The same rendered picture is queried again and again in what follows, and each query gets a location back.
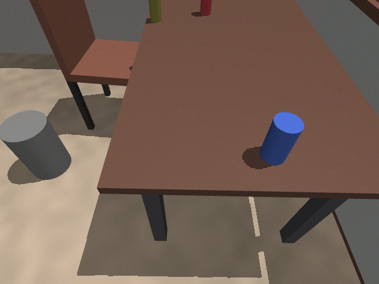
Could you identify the chair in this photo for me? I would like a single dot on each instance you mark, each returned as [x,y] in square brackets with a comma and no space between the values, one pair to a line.
[81,57]

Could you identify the table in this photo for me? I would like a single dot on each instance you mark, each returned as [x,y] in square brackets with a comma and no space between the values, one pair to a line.
[201,97]

